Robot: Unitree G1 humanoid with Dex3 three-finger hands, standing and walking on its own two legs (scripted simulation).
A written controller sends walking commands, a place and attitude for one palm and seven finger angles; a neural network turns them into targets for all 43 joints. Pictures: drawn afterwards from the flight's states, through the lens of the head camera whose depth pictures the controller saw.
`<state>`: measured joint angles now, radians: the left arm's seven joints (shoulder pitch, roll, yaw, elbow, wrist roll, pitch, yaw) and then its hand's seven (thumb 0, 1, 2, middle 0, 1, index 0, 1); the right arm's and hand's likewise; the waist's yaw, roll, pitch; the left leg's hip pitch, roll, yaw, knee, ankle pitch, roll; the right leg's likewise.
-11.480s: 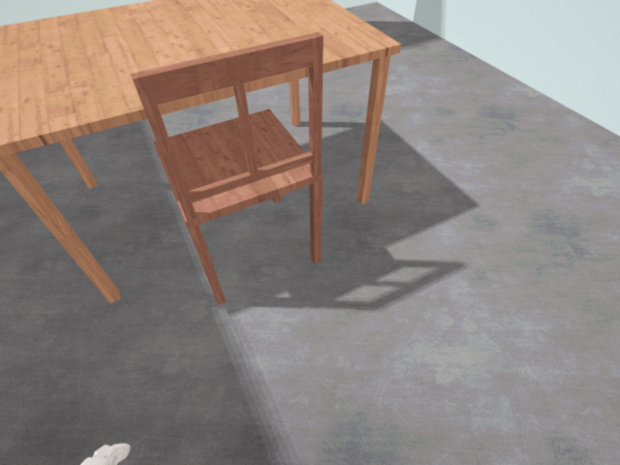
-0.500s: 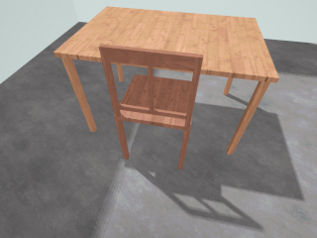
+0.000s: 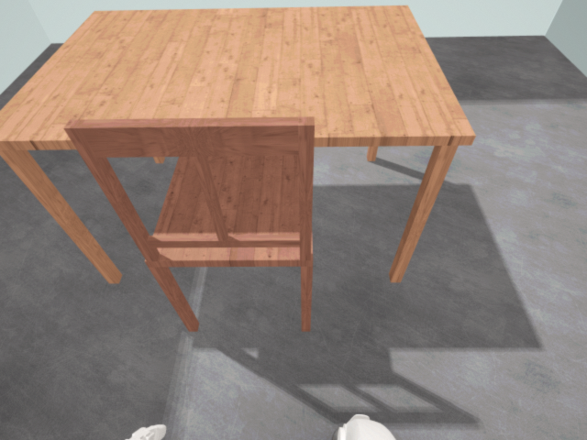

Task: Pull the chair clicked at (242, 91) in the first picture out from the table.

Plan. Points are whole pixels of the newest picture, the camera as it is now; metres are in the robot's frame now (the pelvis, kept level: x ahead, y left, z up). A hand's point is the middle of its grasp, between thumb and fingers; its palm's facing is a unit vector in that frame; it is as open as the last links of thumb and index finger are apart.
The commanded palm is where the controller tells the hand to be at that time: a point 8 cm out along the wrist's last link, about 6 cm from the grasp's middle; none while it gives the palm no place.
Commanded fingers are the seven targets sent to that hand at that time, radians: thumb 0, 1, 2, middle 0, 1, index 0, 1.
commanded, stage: take the last steps up to it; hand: left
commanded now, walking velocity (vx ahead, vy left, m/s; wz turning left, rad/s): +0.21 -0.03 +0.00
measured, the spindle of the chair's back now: (212, 200) +0.59 +0.18 -0.08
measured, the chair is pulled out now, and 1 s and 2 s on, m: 0.00 0.00 0.00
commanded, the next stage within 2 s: come to a stop and stand still in 0.14 s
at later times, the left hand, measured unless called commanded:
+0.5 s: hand out of the picture +0.13 +0.13 -0.16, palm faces +0.07 -0.98 -0.20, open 7.3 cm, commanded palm none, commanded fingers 0.00 0.90 0.90 -0.20 -0.30 -0.20 -0.30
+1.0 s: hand out of the picture +0.11 +0.14 -0.16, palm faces +0.02 -0.98 -0.21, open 7.4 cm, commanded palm none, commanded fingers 0.00 0.90 0.90 -0.20 -0.30 -0.20 -0.30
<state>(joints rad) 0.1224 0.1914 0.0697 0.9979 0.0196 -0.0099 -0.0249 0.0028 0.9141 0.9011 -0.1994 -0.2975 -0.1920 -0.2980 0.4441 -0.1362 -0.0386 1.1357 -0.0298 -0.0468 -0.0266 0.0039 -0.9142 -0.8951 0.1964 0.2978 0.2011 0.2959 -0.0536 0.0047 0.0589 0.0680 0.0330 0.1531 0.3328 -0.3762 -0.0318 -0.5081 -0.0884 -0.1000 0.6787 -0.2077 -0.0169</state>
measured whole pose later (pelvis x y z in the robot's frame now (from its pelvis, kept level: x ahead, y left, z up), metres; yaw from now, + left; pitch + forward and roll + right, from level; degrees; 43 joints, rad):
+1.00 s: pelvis +0.10 -0.04 +0.01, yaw -2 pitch -2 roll +0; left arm 0.29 0.15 0.01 1.13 0.01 0.01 0.03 0.00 0.91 0.90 -0.20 -0.30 -0.20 -0.30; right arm 0.24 -0.17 -0.03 1.10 -0.01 0.03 -0.03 0.00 -0.92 -0.90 0.20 0.30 0.20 0.30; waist 0.00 0.02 0.02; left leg -0.22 0.03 0.03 0.43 -0.17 -0.02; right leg -0.21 0.04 -0.10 0.44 -0.20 -0.08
